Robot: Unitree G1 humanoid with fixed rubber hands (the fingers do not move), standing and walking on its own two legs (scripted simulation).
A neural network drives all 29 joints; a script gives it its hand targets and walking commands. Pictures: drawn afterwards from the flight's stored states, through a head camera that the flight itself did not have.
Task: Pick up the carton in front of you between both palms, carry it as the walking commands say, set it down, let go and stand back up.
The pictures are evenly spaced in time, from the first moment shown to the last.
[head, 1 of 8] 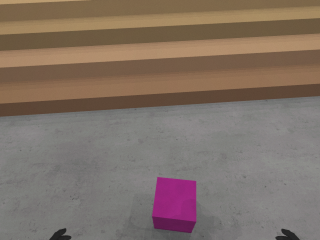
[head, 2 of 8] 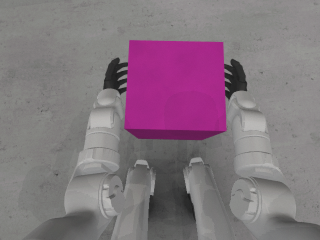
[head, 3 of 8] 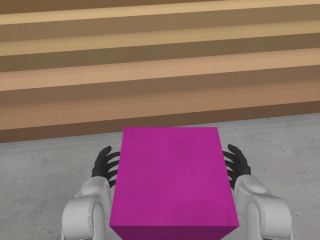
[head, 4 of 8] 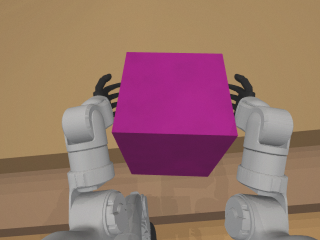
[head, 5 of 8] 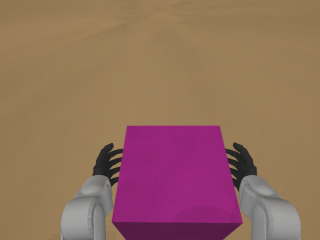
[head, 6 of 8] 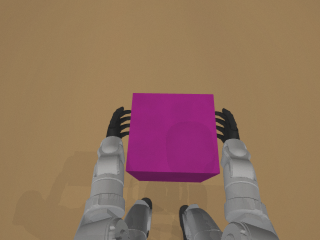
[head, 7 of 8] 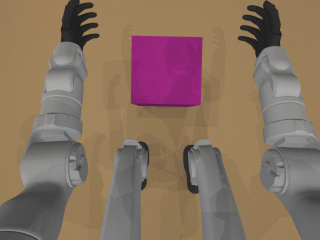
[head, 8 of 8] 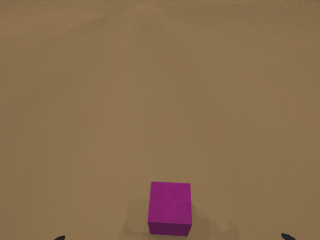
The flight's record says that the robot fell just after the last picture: no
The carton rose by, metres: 1.83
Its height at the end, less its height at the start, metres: +1.07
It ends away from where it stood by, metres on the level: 4.79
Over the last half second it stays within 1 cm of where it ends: yes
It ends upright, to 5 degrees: yes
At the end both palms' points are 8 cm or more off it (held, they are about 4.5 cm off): yes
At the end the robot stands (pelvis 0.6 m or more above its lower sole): yes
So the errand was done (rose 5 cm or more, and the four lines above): yes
